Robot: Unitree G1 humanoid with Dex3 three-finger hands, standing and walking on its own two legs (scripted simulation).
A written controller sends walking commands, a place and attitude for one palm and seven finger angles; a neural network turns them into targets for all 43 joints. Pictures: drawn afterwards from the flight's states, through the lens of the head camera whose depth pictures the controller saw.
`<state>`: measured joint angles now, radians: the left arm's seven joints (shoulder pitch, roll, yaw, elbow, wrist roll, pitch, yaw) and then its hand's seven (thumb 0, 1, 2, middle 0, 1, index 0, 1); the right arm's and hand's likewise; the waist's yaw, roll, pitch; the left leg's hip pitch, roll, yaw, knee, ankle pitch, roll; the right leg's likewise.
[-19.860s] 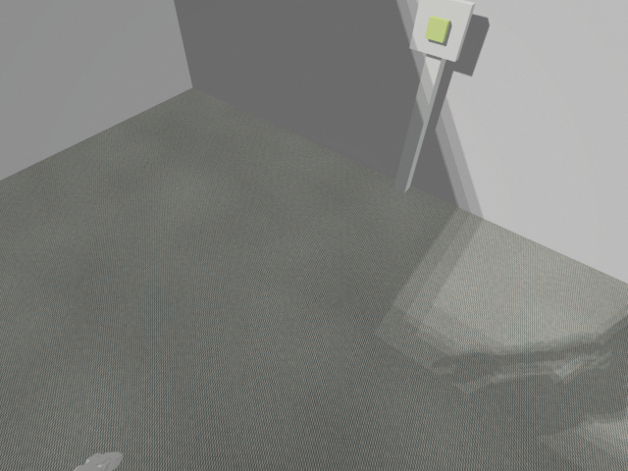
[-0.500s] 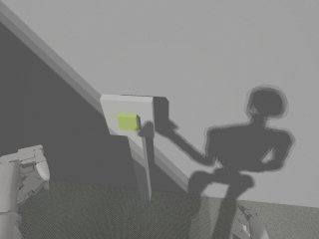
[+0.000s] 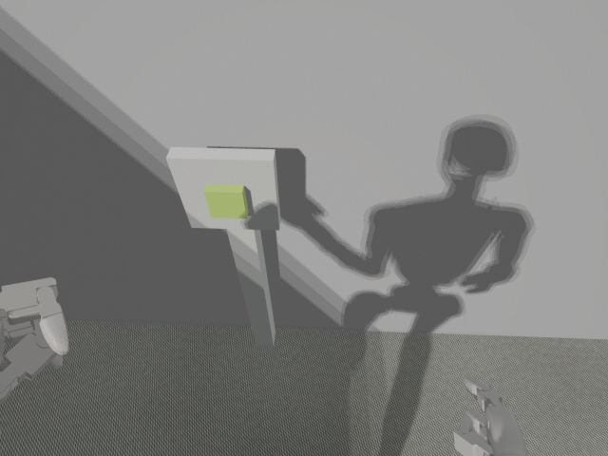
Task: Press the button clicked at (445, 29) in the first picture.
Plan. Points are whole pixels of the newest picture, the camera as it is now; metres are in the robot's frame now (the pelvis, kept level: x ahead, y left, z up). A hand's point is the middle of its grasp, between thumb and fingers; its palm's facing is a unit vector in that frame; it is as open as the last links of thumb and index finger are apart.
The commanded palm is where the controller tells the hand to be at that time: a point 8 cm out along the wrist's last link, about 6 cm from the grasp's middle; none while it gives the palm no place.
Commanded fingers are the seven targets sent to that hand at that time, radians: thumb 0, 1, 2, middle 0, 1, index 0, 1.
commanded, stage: step back with the hand held close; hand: left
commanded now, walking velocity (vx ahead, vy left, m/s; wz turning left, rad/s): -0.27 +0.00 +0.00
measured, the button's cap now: (227, 200) +0.53 +0.18 -0.01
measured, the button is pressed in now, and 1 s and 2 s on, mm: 0 0 0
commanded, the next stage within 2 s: stop stepping back and stand still in 0.94 s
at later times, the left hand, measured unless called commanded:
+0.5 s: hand out of the picture +0.13 +0.26 +0.16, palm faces +0.40 -0.77 -0.49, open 3.1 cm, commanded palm +0.07 +0.29 +0.18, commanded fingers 0.00 0.90 0.90 -1.30 -1.50 -1.30 -1.50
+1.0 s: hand out of the picture +0.04 +0.26 +0.17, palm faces +0.36 -0.85 -0.40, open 3.1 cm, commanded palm -0.02 +0.29 +0.18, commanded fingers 0.00 0.90 0.90 -1.30 -1.50 -1.30 -1.50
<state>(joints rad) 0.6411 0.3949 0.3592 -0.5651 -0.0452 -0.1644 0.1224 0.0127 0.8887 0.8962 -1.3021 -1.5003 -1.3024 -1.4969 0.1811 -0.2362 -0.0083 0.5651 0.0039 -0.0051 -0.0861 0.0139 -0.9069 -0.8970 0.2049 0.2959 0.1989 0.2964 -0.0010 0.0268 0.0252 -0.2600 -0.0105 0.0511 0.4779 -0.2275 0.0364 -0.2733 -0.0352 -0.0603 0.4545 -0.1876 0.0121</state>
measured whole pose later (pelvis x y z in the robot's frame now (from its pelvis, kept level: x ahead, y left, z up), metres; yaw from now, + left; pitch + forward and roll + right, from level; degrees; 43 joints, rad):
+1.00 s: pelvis -0.15 +0.02 +0.00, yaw -1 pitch +4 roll -5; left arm 0.63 0.41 0.39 -0.66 -0.04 -0.24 0.15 0.01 0.89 0.90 -1.30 -1.50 -1.30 -1.50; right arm 0.19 -0.15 0.02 0.63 -0.03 -0.13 -0.05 0.01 -0.91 -0.90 0.21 0.30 0.20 0.30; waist 0.01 -0.02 -0.02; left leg -0.44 0.04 -0.01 0.41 -0.05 0.05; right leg -0.34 0.07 0.01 0.85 -0.50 0.01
